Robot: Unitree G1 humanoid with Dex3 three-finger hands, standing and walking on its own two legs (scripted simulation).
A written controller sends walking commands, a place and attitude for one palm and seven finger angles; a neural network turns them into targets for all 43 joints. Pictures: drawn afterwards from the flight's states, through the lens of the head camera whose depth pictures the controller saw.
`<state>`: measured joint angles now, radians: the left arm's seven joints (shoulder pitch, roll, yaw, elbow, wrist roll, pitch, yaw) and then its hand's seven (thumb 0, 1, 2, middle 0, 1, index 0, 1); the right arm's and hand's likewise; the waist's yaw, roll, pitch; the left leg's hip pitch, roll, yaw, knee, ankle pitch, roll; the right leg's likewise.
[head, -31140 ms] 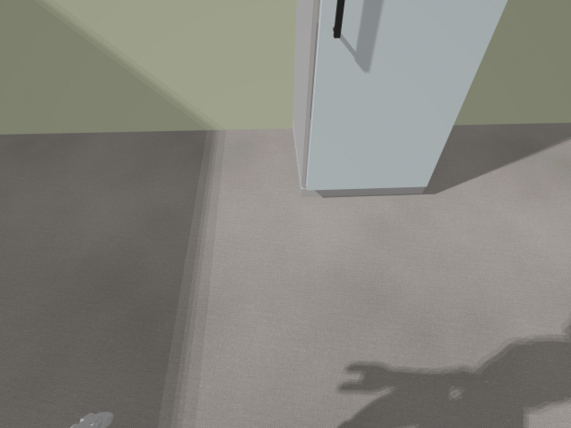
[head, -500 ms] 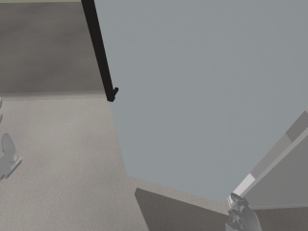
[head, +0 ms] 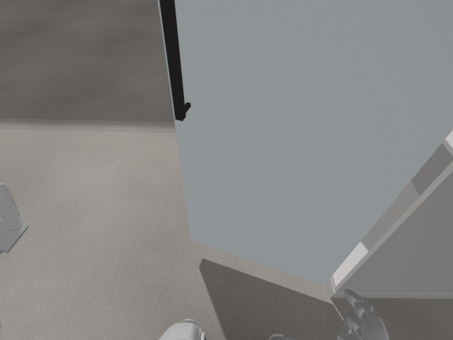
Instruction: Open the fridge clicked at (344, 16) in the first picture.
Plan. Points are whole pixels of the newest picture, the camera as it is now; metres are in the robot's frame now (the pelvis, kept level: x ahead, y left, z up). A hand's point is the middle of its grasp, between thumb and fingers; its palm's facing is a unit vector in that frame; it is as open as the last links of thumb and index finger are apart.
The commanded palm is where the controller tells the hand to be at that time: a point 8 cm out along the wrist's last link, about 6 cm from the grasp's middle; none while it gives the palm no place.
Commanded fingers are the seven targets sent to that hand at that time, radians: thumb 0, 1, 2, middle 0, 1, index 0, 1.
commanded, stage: step back with the hand held close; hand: left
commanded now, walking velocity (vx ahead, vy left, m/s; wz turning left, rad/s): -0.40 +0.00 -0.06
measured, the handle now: (173, 11) +0.59 +0.15 +0.30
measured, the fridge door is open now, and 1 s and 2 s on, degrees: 71 71 71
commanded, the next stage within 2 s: stop stepping back and stand still in 0.18 s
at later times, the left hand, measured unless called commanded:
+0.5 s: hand out of the picture +0.06 +0.30 +0.19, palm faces +0.56 -0.75 -0.35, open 7.4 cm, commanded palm -0.01 +0.33 +0.20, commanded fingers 0.00 0.90 0.90 -0.20 -0.30 -0.20 -0.30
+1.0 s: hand out of the picture +0.03 +0.29 +0.19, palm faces +0.45 -0.78 -0.43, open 7.4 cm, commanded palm -0.03 +0.32 +0.20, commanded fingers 0.00 0.90 0.90 -0.20 -0.30 -0.20 -0.30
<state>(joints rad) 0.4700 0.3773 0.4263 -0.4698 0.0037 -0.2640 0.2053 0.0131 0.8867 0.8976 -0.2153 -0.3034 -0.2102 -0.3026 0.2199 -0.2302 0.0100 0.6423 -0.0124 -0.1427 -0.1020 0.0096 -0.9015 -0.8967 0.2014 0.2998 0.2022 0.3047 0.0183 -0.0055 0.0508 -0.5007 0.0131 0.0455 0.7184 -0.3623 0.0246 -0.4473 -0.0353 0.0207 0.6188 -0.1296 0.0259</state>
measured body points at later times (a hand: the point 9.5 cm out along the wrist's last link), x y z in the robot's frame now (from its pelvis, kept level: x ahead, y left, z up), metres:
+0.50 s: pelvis -0.13 +0.02 +0.01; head -0.14 +0.04 +0.46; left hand +0.03 +0.34 +0.21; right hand +0.06 -0.21 -0.05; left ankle -0.12 +0.14 -0.72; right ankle -0.01 -0.12 -0.71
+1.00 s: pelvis -0.18 +0.03 +0.02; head -0.20 +0.04 +0.46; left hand +0.00 +0.33 +0.21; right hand -0.06 -0.22 -0.08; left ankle -0.13 +0.15 -0.71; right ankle -0.16 -0.07 -0.70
